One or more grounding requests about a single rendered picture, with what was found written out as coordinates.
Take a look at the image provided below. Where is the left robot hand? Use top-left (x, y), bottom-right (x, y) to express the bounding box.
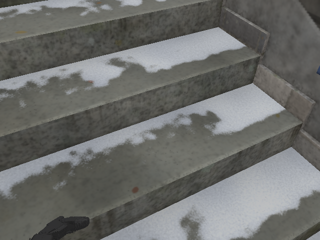
top-left (29, 216), bottom-right (90, 240)

